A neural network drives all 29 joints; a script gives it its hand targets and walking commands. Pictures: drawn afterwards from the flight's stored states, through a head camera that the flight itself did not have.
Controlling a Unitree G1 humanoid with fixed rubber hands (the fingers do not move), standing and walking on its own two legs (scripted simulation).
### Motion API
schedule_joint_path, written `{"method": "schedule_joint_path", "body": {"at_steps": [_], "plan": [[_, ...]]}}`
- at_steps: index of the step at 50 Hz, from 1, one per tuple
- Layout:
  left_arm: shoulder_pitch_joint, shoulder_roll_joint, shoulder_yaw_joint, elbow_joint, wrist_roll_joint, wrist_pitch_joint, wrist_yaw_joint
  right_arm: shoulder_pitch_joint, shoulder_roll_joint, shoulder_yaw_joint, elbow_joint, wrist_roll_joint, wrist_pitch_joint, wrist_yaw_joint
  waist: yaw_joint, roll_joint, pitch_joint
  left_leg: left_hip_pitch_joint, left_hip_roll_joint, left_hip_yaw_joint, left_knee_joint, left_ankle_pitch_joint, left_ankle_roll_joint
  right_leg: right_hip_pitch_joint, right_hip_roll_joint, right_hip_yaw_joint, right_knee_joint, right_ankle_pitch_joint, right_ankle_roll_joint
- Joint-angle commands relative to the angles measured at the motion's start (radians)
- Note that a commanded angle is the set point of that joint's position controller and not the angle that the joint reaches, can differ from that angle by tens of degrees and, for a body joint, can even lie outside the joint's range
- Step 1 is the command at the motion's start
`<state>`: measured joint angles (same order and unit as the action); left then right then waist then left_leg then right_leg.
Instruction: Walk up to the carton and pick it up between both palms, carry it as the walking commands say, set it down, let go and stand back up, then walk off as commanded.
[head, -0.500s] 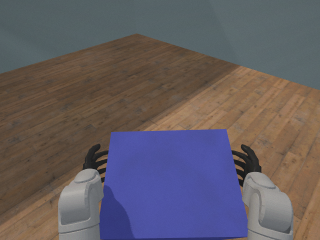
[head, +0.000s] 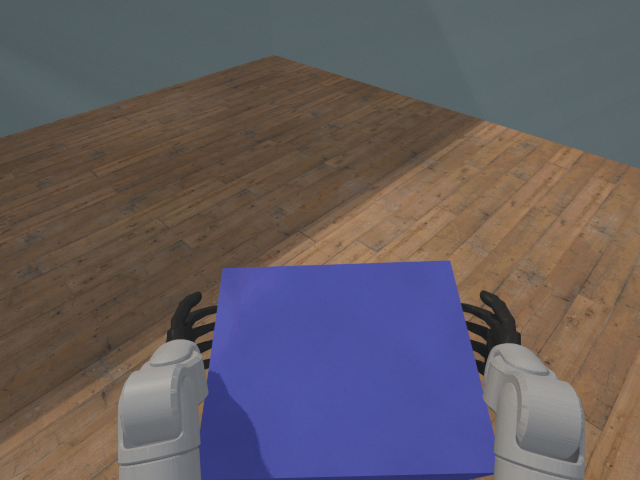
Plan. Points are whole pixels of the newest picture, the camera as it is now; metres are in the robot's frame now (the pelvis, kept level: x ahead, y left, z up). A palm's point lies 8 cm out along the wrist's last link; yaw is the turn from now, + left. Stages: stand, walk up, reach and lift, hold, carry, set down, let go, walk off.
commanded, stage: carry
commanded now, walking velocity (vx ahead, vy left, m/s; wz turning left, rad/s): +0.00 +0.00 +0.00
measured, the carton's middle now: (339, 382) +0.27 +0.00 +0.00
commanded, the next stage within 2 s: hold in 0.24 s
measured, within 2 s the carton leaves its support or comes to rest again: neither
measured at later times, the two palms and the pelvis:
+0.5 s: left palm (215, 344) +0.29 +0.17 +0.05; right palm (503, 366) +0.27 -0.19 +0.06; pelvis +0.00 +0.00 +0.01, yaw -4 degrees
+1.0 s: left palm (216, 360) +0.30 +0.18 -0.01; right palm (481, 369) +0.30 -0.19 +0.00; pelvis +0.01 +0.00 +0.01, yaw -3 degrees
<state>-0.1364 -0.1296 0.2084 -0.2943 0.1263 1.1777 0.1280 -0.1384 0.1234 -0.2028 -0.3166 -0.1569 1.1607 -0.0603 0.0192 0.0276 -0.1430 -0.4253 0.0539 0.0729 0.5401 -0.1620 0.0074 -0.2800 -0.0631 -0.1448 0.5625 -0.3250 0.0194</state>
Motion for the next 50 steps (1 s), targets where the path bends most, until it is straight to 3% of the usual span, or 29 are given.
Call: {"method": "schedule_joint_path", "body": {"at_steps": [1,4,7,9,12,13,14,15,16,18,20,21,22,23,26,27,29,30,31,34,37,39,40,41,42,44,46,47,50], "plan": [[-0.494,-0.800,-0.773,-0.020,-0.430,0.016,-0.359,-0.489,0.764,0.773,-0.022,0.462,0.024,0.289,-0.022,-0.027,-0.200,0.199,0.094,-0.095,-0.095,0.166,0.003,0.018,-0.090,0.082,-0.082,0.104,-0.003],[-0.512,-0.815,-0.785,-0.021,-0.441,0.021,-0.359,-0.478,0.783,0.767,0.009,0.466,0.029,0.289,-0.024,-0.012,-0.147,0.166,0.091,-0.119,-0.143,-0.001,-0.008,-0.027,-0.081,0.087,-0.101,0.009,-0.012],[-0.526,-0.827,-0.793,-0.018,-0.444,0.019,-0.361,-0.483,0.791,0.766,0.010,0.466,0.026,0.292,-0.023,0.010,-0.145,0.170,0.088,-0.118,-0.157,-0.032,-0.016,-0.035,-0.073,0.084,-0.107,-0.023,-0.017],[-0.517,-0.802,-0.782,0.000,-0.433,0.010,-0.362,-0.479,0.775,0.762,0.025,0.455,0.015,0.291,-0.021,-0.001,-0.155,0.170,0.103,-0.124,-0.140,0.042,-0.012,-0.008,-0.076,0.094,-0.095,0.065,-0.010],[-0.508,-0.797,-0.758,0.036,-0.414,0.006,-0.360,-0.501,0.758,0.742,0.032,0.450,0.011,0.293,-0.020,0.022,-0.162,0.160,0.097,-0.128,-0.157,-0.004,-0.015,-0.008,-0.068,0.078,-0.084,0.018,-0.001],[-0.365,-0.613,-0.204,0.800,-0.010,-0.164,-0.344,-0.310,0.576,0.171,0.892,0.022,-0.165,0.274,0.097,-0.017,0.340,0.251,-0.148,-0.105,-0.220,-0.153,0.009,-0.167,0.093,0.219,-0.270,-0.165,-0.074],[-0.399,-0.540,-0.296,0.704,-0.007,-0.306,-0.317,-0.305,0.505,0.204,0.790,0.013,-0.315,0.265,0.007,-0.038,0.230,0.425,-0.104,-0.115,-0.199,-0.021,0.015,-0.149,0.102,0.223,-0.262,0.001,-0.077],[-0.399,-0.555,-0.340,0.689,-0.011,-0.371,-0.321,-0.324,0.519,0.266,0.747,0.025,-0.378,0.263,0.009,-0.011,0.162,0.439,-0.087,-0.121,-0.197,0.011,0.005,-0.097,0.102,0.212,-0.234,0.059,-0.077],[-0.417,-0.600,-0.457,0.485,-0.074,-0.455,-0.332,-0.376,0.545,0.408,0.542,0.062,-0.460,0.279,-0.007,-0.076,0.029,0.477,-0.103,-0.117,-0.171,0.073,0.008,-0.056,0.116,0.212,-0.212,0.110,-0.068],[-0.689,-0.727,-0.622,0.279,-0.207,-0.555,-0.390,-0.642,0.780,0.584,0.348,0.170,-0.555,0.297,-0.027,-0.095,-0.328,0.529,-0.102,-0.110,-0.092,0.161,0.002,0.037,0.119,0.225,-0.174,0.199,-0.049],[-0.836,-0.823,-0.716,0.182,-0.260,-0.585,-0.419,-0.758,0.936,0.709,0.196,0.242,-0.587,0.313,-0.024,-0.174,-0.499,0.525,-0.129,-0.094,-0.037,0.282,0.011,0.113,0.139,0.225,-0.151,0.339,-0.013],[-0.702,-0.882,-0.820,0.183,-0.317,-0.571,-0.412,-0.638,0.908,0.770,0.114,0.257,-0.581,0.328,-0.068,-0.110,-0.467,0.615,-0.125,-0.187,-0.068,0.462,0.027,0.045,0.190,0.198,-0.192,0.397,-0.054],[-0.614,-0.869,-0.768,0.254,-0.278,-0.567,-0.407,-0.641,0.861,0.745,0.119,0.250,-0.579,0.333,-0.016,-0.069,-0.477,0.601,-0.121,-0.178,-0.070,0.450,0.019,0.048,0.185,0.210,-0.207,0.363,-0.063],[-0.555,-0.861,-0.722,0.322,-0.239,-0.550,-0.399,-0.590,0.805,0.697,0.223,0.211,-0.553,0.343,-0.012,-0.050,-0.376,0.585,-0.114,-0.171,-0.099,0.399,0.017,0.001,0.175,0.204,-0.225,0.312,-0.062],[-0.597,-0.807,-0.552,0.534,-0.111,-0.524,-0.403,-0.531,0.712,0.480,0.586,0.090,-0.513,0.380,-0.027,-0.059,-0.099,0.523,-0.090,-0.156,-0.158,0.042,0.004,-0.090,0.149,0.200,-0.264,0.001,-0.057],[-0.543,-0.815,-0.504,0.616,-0.076,-0.515,-0.412,-0.477,0.711,0.435,0.700,0.072,-0.506,0.392,-0.031,-0.014,-0.028,0.498,-0.087,-0.144,-0.171,-0.012,-0.001,-0.076,0.134,0.214,-0.287,-0.029,-0.066],[-0.538,-0.775,-0.415,0.717,-0.031,-0.499,-0.428,-0.520,0.714,0.356,0.822,0.060,-0.513,0.407,-0.033,-0.049,0.037,0.480,-0.082,-0.141,-0.190,-0.122,0.002,-0.084,0.130,0.199,-0.299,-0.119,-0.061],[-0.552,-0.798,-0.421,0.714,-0.047,-0.512,-0.440,-0.548,0.713,0.372,0.797,0.056,-0.535,0.420,-0.045,-0.051,0.035,0.513,-0.083,-0.149,-0.200,-0.128,0.004,-0.091,0.134,0.185,-0.299,-0.110,-0.055],[-0.542,-0.792,-0.407,0.726,-0.030,-0.524,-0.442,-0.570,0.715,0.369,0.789,0.055,-0.553,0.430,-0.032,-0.081,0.015,0.526,-0.074,-0.152,-0.205,-0.089,0.009,-0.064,0.140,0.182,-0.295,-0.070,-0.052],[-0.535,-0.832,-0.447,0.682,-0.087,-0.569,-0.454,-0.583,0.727,0.408,0.673,0.084,-0.613,0.433,-0.046,-0.065,-0.051,0.563,-0.084,-0.157,-0.172,0.167,0.005,-0.032,0.142,0.186,-0.282,0.143,-0.063],[-0.624,-0.794,-0.469,0.646,-0.103,-0.623,-0.465,-0.532,0.718,0.357,0.700,0.045,-0.654,0.417,-0.099,-0.063,-0.153,0.551,-0.086,-0.151,-0.153,0.121,0.006,-0.050,0.142,0.186,-0.247,0.135,-0.060],[-0.651,-0.801,-0.486,0.649,-0.104,-0.661,-0.462,-0.595,0.702,0.377,0.665,0.055,-0.693,0.414,-0.085,-0.041,-0.227,0.561,-0.082,-0.171,-0.133,0.121,0.005,-0.050,0.139,0.192,-0.218,0.131,-0.064],[-0.606,-0.799,-0.467,0.670,-0.067,-0.668,-0.456,-0.596,0.692,0.369,0.681,0.029,-0.699,0.417,-0.089,-0.061,-0.167,0.531,-0.087,-0.169,-0.124,0.156,0.006,-0.093,0.146,0.187,-0.220,0.138,-0.060],[-0.612,-0.766,-0.457,0.662,-0.064,-0.692,-0.451,-0.598,0.705,0.378,0.673,0.043,-0.715,0.415,-0.067,-0.069,-0.195,0.532,-0.086,-0.170,-0.108,0.144,0.016,-0.095,0.142,0.190,-0.201,0.127,-0.056],[-0.590,-0.766,-0.443,0.688,-0.054,-0.699,-0.452,-0.565,0.688,0.359,0.715,0.023,-0.722,0.412,-0.077,-0.056,-0.179,0.505,-0.090,-0.164,-0.107,0.140,0.012,-0.100,0.142,0.191,-0.201,0.136,-0.056],[-0.591,-0.750,-0.413,0.673,-0.025,-0.730,-0.446,-0.506,0.700,0.348,0.782,0.007,-0.741,0.414,-0.064,-0.059,-0.140,0.437,-0.096,-0.156,-0.083,0.139,0.011,-0.155,0.141,0.196,-0.191,0.116,-0.061],[-0.550,-0.733,-0.367,0.762,-0.002,-0.743,-0.452,-0.532,0.689,0.324,0.803,0.004,-0.756,0.403,-0.071,-0.052,-0.108,0.422,-0.099,-0.155,-0.074,0.119,0.022,-0.191,0.129,0.198,-0.185,0.104,-0.050],[-0.566,-0.709,-0.346,0.739,0.011,-0.752,-0.445,-0.521,0.688,0.307,0.825,0.000,-0.762,0.404,-0.055,-0.058,-0.078,0.404,-0.099,-0.157,-0.068,0.103,0.022,-0.242,0.134,0.201,-0.187,0.072,-0.056],[-0.593,-0.666,-0.328,0.764,0.008,-0.793,-0.450,-0.511,0.689,0.258,0.876,-0.027,-0.790,0.388,-0.084,-0.116,-0.050,0.331,-0.106,-0.158,-0.035,0.125,0.030,-0.267,0.134,0.204,-0.159,0.093,-0.041]]}}
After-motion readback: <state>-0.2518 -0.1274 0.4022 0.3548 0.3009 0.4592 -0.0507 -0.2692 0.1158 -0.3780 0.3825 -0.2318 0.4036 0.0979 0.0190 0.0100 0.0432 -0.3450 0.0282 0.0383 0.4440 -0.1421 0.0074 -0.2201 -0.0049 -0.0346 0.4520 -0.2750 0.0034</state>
